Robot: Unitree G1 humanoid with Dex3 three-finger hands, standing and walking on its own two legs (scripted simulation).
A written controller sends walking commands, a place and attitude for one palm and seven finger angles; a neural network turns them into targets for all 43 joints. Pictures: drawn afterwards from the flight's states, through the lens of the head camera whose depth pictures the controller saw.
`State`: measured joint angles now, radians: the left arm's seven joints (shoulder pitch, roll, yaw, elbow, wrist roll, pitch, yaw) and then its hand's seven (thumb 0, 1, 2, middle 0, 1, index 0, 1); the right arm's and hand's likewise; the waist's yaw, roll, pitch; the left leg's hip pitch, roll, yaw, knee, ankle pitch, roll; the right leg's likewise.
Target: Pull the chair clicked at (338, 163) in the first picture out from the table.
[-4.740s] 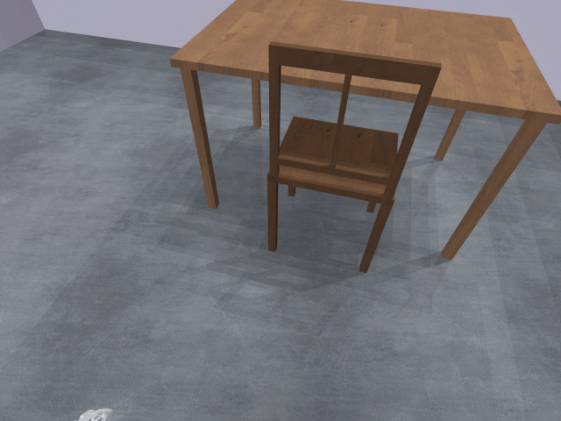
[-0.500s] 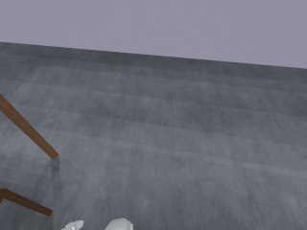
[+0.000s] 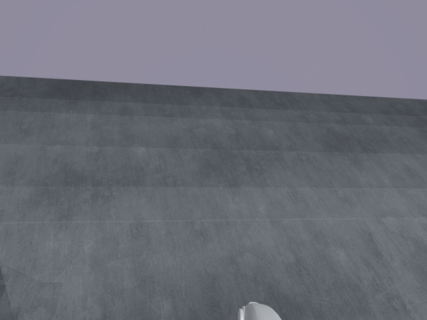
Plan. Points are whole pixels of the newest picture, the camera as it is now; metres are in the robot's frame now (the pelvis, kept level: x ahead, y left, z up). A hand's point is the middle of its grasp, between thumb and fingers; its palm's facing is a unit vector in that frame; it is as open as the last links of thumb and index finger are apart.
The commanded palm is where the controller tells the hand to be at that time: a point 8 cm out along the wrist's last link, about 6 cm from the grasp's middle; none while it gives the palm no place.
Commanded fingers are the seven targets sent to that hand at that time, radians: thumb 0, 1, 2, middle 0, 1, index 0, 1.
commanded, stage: walk to a spot facing it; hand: left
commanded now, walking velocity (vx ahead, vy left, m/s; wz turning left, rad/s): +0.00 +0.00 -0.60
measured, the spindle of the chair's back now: out of the picture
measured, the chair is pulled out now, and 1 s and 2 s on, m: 0.00 0.00 0.00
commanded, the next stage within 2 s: turn to face it in 0.18 s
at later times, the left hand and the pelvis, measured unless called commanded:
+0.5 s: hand (166, 268) +0.25 +0.11 -0.16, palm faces -0.20 -0.96 -0.21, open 7.4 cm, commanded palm none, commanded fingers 0.00 0.90 0.90 -0.20 -0.30 -0.20 -0.30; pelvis +0.09 -0.04 -0.01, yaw -10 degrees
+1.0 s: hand (114, 305) +0.17 +0.21 -0.17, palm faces +0.13 -0.96 -0.26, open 7.4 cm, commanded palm none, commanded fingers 0.00 0.90 0.90 -0.20 -0.30 -0.20 -0.30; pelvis +0.11 -0.01 +0.00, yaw +5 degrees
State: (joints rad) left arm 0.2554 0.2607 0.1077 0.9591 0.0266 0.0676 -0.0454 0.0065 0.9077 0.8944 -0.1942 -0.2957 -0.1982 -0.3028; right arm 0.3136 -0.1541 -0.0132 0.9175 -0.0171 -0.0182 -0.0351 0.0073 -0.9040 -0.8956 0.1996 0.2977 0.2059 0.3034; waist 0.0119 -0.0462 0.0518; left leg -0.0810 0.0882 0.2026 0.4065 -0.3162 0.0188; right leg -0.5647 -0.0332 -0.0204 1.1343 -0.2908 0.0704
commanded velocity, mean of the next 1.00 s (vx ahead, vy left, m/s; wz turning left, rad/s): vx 0.00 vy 0.00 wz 0.30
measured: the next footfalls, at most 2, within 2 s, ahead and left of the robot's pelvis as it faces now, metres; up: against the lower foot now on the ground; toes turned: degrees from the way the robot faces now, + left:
right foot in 0.24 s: +0.13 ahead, -0.14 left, +0.00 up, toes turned -16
left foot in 0.64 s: +0.18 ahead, +0.08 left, +0.00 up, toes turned +4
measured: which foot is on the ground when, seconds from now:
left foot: down 0.00-0.24, up 0.26-0.62, down 0.64-1.00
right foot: up 0.00-0.22, down 0.24-0.66, up 0.68-1.00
